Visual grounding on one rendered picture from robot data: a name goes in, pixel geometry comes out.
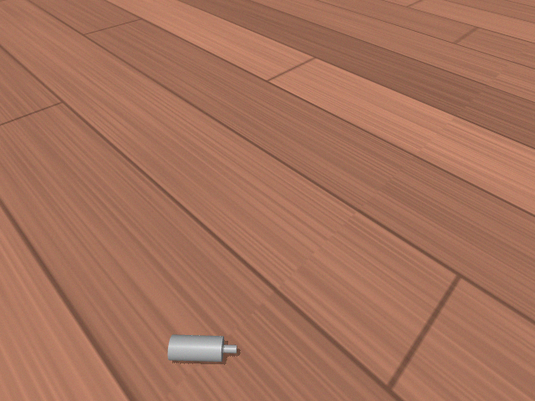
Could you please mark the bottle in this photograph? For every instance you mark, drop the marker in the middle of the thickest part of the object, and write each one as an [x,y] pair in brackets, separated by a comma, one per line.
[198,348]

